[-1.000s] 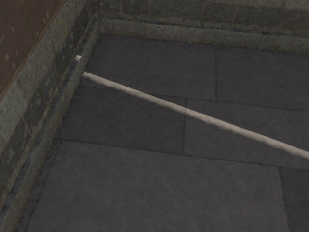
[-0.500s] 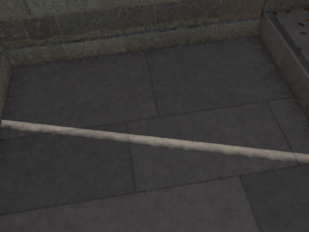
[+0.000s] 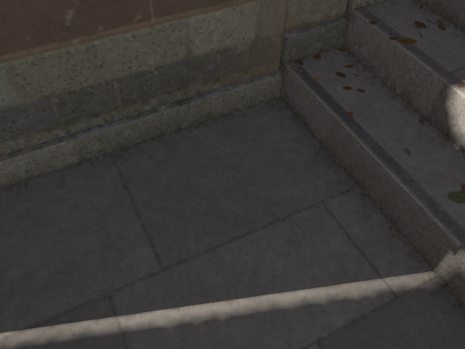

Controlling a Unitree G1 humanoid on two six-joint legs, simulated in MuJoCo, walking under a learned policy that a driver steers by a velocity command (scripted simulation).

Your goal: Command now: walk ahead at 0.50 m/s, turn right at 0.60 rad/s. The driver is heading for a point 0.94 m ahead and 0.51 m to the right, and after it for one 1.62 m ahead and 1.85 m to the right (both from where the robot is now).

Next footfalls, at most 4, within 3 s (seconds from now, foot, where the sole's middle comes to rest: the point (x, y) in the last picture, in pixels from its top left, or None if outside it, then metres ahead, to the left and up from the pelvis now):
0.36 right None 0.32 -0.17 -0.78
0.86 left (269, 285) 0.68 -0.10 -0.78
1.36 right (376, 283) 0.69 -0.44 -0.78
1.90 left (401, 148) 1.10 -0.56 -0.61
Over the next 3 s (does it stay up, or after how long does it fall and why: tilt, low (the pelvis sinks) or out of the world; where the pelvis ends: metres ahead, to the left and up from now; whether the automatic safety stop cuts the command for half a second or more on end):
stays up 0.97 -0.61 0.17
